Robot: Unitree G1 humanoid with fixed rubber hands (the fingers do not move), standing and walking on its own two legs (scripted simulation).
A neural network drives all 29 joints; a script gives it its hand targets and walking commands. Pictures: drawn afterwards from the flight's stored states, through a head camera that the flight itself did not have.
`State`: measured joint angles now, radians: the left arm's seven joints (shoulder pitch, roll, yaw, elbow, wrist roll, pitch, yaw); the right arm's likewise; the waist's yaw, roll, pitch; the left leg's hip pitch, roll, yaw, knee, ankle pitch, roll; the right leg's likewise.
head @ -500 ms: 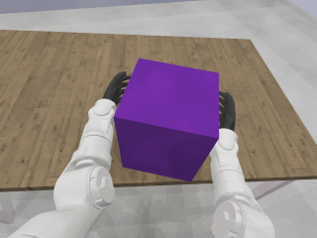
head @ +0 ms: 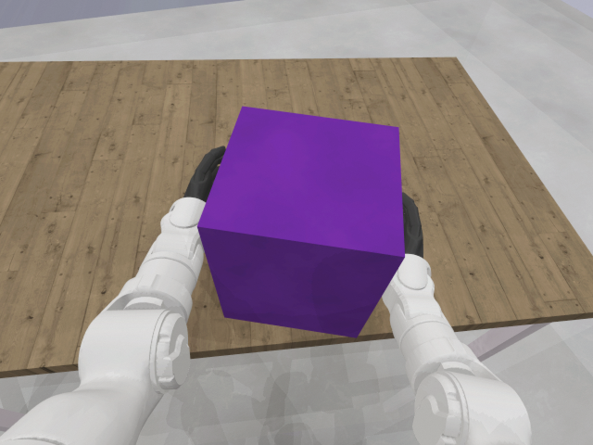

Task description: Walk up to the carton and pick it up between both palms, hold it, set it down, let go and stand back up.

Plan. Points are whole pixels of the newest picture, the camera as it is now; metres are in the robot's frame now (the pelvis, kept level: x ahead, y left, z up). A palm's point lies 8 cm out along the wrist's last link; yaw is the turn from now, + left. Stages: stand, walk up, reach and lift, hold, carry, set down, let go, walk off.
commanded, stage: set down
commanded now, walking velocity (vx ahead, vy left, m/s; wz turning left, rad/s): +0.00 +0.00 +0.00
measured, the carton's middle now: (303, 230) +0.39 -0.03 +0.04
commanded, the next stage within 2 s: none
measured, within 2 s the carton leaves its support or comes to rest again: neither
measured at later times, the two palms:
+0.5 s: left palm (168, 179) +0.44 +0.15 +0.11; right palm (454, 214) +0.37 -0.22 +0.10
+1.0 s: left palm (165, 122) +0.45 +0.14 +0.19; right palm (471, 171) +0.37 -0.21 +0.18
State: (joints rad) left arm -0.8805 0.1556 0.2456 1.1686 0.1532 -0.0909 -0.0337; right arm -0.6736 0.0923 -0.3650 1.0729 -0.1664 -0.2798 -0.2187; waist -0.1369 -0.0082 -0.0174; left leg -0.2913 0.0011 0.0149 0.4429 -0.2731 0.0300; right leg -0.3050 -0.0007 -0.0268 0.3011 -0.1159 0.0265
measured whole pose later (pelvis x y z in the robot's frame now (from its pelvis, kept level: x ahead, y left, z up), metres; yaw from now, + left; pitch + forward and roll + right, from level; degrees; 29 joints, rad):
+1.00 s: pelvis -0.03 -0.02 +0.00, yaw +1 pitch +5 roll -1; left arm -1.19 0.45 -0.10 1.35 -0.28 0.11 -0.08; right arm -0.99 -0.06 -0.07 0.97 0.27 0.19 -0.32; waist -0.21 -0.04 -0.10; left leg -0.30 0.01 0.01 0.41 -0.21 0.01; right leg -0.33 0.01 -0.04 0.32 -0.08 0.00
